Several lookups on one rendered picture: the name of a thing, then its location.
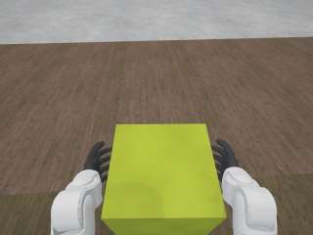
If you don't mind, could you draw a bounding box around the left robot forearm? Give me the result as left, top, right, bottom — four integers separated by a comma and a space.
51, 169, 103, 235

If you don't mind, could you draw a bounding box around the right robot forearm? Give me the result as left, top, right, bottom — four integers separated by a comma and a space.
221, 166, 278, 235

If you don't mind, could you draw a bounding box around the left robot hand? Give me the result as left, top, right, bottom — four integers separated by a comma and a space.
83, 141, 112, 183

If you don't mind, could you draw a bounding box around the carton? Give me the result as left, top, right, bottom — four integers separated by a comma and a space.
101, 123, 227, 235

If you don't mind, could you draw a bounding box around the right robot hand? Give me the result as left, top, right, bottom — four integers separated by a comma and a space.
210, 138, 239, 183

